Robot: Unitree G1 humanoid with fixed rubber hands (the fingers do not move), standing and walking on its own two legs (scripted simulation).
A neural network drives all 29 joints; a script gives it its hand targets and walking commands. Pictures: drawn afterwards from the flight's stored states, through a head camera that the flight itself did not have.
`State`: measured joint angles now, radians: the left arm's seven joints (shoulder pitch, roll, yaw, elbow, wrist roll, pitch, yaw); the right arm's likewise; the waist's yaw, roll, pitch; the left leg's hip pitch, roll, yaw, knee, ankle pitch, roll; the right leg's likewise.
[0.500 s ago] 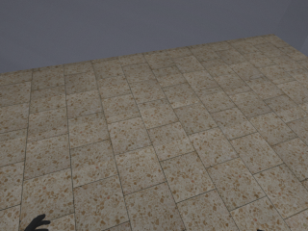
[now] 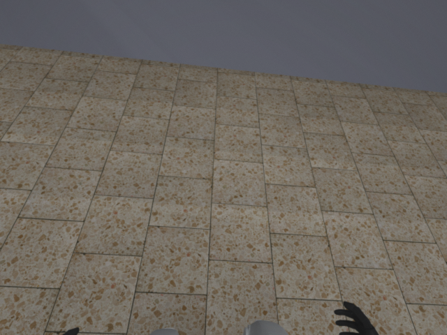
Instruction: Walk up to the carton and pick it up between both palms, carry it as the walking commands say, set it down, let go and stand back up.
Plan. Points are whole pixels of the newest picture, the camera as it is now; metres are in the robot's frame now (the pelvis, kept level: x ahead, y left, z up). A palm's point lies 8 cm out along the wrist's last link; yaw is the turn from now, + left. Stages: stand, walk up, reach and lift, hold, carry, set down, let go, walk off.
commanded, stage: walk up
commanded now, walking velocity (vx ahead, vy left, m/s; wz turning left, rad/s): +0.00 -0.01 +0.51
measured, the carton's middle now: out of the picture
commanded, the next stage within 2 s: none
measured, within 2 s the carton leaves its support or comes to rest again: neither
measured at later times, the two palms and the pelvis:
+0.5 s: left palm out of the picture -0.03 +0.23 -0.08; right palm out of the picture +0.11 -0.30 -0.11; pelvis -0.06 -0.05 +0.02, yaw +14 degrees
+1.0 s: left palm out of the picture -0.15 +0.27 -0.12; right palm out of the picture +0.11 -0.21 -0.06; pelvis -0.12 -0.02 +0.02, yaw +30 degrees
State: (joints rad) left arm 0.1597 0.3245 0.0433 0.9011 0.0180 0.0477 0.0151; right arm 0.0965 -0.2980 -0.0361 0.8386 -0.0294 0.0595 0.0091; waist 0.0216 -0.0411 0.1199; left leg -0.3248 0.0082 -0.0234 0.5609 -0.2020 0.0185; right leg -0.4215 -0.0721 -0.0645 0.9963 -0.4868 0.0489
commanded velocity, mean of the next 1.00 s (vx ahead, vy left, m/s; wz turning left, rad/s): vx -0.01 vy -0.01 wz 0.50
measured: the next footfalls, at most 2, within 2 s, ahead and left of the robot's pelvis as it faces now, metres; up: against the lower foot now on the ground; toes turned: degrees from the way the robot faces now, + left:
right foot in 0.22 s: +0.00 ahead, -0.15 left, +0.00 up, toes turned +2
left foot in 0.68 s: -0.09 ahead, +0.08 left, +0.00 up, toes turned +27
